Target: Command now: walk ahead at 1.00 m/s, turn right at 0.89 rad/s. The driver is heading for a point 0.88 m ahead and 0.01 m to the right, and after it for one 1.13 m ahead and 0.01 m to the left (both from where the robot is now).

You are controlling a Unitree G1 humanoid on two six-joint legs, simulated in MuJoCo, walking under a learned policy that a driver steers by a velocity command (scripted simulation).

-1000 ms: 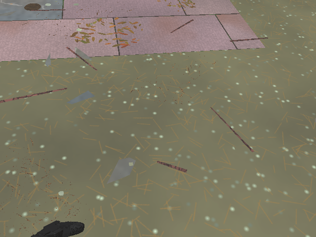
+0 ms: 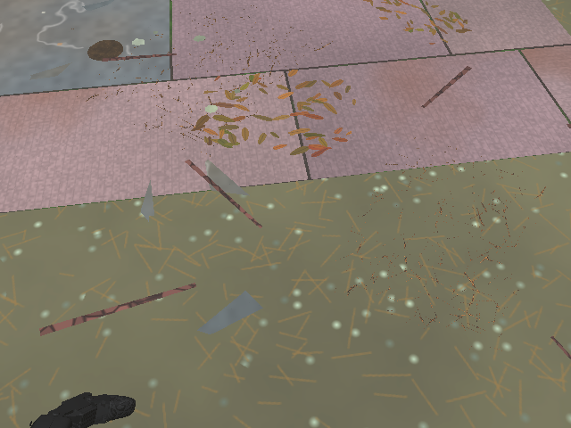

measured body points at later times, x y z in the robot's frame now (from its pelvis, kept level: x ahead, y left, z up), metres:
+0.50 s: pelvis +0.37 +0.00 +0.00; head +0.40 -0.01 +0.45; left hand +0.53 +0.26 -0.10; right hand +0.50 -0.28 -0.09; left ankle +0.54 +0.04 -0.71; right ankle +0.22 -0.02 -0.69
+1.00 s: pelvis +0.51 -0.05 +0.03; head +0.52 -0.06 +0.48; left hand +0.55 +0.26 -0.07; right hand +0.76 -0.28 -0.04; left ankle +0.53 +0.06 -0.67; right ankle +0.54 -0.17 -0.71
